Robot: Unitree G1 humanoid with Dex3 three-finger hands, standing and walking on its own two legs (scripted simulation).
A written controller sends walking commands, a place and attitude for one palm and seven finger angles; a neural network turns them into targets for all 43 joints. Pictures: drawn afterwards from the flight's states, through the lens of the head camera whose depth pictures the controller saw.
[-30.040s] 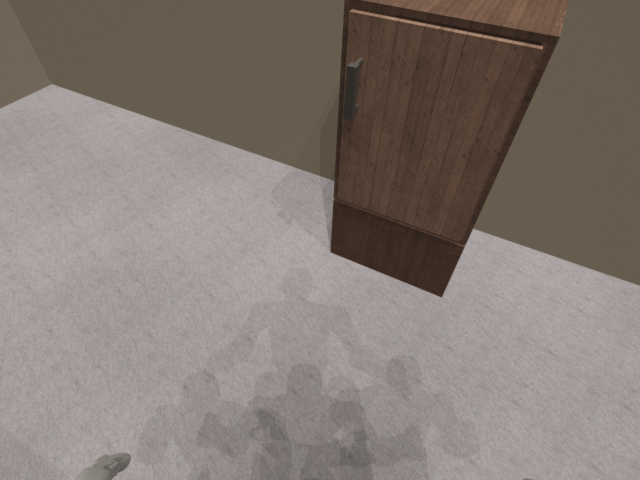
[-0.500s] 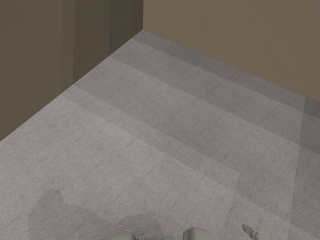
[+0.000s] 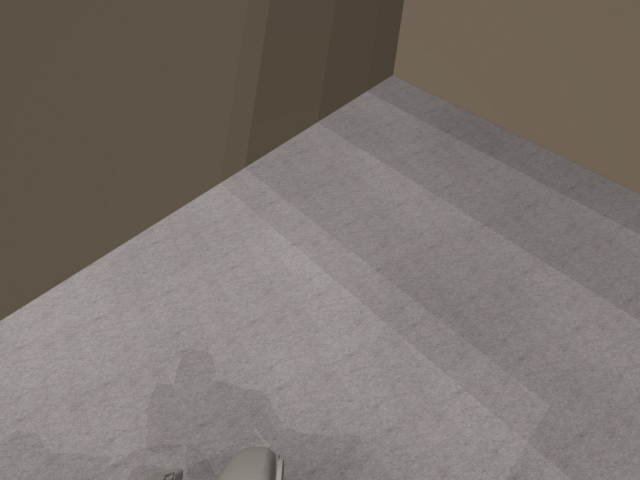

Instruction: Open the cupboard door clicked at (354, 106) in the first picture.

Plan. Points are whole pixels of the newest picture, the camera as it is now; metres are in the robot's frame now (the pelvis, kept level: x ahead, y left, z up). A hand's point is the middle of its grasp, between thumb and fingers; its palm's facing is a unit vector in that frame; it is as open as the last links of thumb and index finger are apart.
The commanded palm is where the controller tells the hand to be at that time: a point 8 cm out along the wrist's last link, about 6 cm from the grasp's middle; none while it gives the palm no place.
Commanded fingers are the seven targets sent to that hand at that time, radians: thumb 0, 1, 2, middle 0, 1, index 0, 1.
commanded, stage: turn to face it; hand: left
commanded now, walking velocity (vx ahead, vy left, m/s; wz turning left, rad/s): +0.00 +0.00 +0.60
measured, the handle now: out of the picture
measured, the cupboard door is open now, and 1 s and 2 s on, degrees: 41 41 41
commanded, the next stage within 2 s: none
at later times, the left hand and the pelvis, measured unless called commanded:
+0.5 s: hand out of the picture +0.04 +0.27 -0.17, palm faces +0.31 -0.92 -0.25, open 7.4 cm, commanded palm none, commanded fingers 0.00 0.90 0.90 -0.20 -0.30 -0.20 -0.30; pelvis +0.00 +0.03 +0.00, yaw +17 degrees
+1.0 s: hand out of the picture -0.05 +0.18 -0.17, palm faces +0.60 -0.77 -0.23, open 7.4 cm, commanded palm none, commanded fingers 0.00 0.90 0.90 -0.20 -0.30 -0.20 -0.30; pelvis +0.02 -0.01 -0.01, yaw +37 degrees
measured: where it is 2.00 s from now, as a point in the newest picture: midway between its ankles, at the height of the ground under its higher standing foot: outside the picture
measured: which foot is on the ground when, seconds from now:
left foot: up 0.00-0.16, down 0.18-0.66, up 0.68-1.00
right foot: down 0.00-0.18, up 0.20-0.66, down 0.68-1.00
